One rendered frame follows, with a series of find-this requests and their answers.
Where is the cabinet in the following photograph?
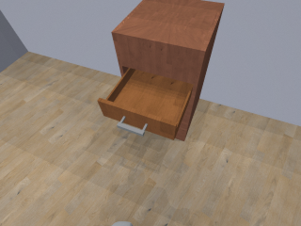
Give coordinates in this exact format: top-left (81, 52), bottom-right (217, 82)
top-left (111, 0), bottom-right (225, 141)

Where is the drawer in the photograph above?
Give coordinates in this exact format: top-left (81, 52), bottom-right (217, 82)
top-left (97, 68), bottom-right (194, 140)

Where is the handle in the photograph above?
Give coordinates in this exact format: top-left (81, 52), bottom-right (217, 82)
top-left (117, 116), bottom-right (148, 137)

